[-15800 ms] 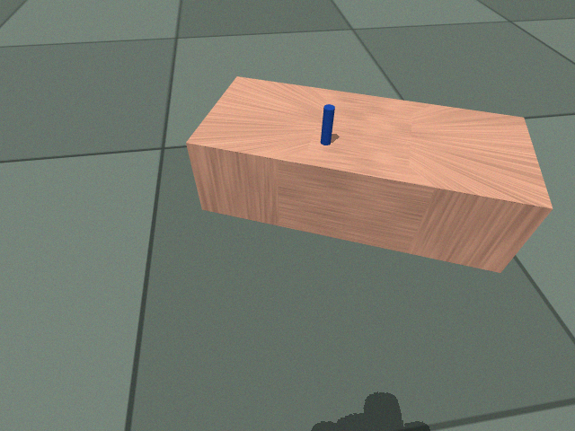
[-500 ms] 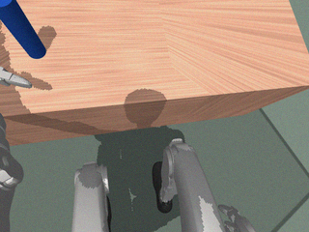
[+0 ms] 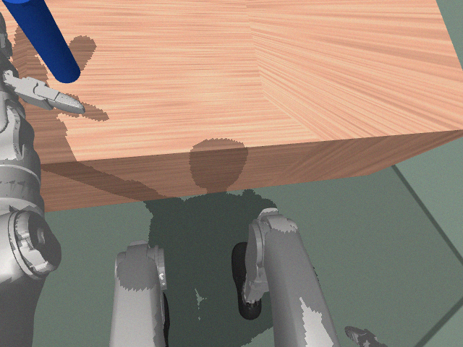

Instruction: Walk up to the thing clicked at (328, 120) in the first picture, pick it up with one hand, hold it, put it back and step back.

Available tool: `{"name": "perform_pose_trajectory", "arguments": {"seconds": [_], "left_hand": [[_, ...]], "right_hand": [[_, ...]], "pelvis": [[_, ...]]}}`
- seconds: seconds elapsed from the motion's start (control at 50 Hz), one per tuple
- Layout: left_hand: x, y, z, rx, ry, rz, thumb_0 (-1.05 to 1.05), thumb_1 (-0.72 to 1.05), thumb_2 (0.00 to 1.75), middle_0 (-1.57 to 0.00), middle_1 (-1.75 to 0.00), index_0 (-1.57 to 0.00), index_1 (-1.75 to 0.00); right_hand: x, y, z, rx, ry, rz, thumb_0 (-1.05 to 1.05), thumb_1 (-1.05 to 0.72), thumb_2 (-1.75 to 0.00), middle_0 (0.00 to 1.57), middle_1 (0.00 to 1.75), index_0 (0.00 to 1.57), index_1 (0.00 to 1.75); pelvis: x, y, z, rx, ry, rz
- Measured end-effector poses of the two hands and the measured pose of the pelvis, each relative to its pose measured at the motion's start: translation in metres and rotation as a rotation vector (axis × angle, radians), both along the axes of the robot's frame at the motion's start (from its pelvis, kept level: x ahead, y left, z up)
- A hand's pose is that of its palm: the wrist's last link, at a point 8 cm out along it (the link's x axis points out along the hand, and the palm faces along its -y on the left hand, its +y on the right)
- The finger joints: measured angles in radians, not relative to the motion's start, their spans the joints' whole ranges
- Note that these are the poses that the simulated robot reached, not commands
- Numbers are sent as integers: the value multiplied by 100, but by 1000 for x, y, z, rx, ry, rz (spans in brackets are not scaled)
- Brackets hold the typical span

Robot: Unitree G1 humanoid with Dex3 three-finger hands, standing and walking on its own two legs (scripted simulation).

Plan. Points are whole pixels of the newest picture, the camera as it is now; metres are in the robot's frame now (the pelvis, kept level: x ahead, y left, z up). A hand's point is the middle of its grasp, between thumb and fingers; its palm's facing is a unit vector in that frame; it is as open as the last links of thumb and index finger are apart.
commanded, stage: rest palm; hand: left
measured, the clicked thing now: (46, 38) +0.59 +0.19 +0.01
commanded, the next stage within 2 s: close in 0.18 s
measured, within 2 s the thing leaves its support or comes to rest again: leaves its support in 1.82 s
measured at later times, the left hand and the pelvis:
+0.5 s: hand (54, 61) +0.57 +0.18 -0.01, palm faces +0.17 -0.99 -0.04, open 16.6 cm; pelvis +0.00 +0.00 -0.01, yaw +1 degrees
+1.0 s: hand (62, 60) +0.58 +0.18 -0.02, palm faces +0.17 -0.99 -0.04, open 9.5 cm; pelvis +0.00 +0.00 -0.02, yaw +1 degrees
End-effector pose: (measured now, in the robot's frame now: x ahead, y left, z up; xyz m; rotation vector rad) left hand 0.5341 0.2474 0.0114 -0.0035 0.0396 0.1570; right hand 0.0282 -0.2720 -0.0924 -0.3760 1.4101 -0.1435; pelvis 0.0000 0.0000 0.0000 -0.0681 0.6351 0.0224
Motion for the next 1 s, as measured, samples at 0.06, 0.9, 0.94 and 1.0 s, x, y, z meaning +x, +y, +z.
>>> {"name": "perform_pose_trajectory", "arguments": {"seconds": [0.06, 0.9, 0.94, 1.0], "left_hand": [[0, -2, -5, 9, -4, 9, -1, -61, 2, -5, -7, -6, -5], [15, -19, -23, 42, -11, 10, -1, -20, 46, -64, -57, -63, -57], [15, -20, -25, 43, -6, 9, -1, -14, 51, -69, -62, -68, -61], [14, -21, -28, 43, -5, 11, -1, -5, 57, -76, -69, -76, -68]], "right_hand": [[4, 2, 1, 0, 17, 9, 0, -92, -89, 20, 30, 20, 30], [-2, 2, -28, 20, 59, 7, 0, -92, -89, 20, 30, 20, 30], [-3, 3, -29, 22, 63, 8, 0, -92, -89, 20, 30, 20, 30], [-5, 4, -30, 23, 66, 8, 0, -91, -89, 20, 30, 20, 30]], "pelvis": [[3, 1, 1, -1, 6, 4], [0, -1, -22, 2, 11, 11], [0, 0, -23, 2, 12, 11], [-1, 0, -24, 1, 11, 12]]}}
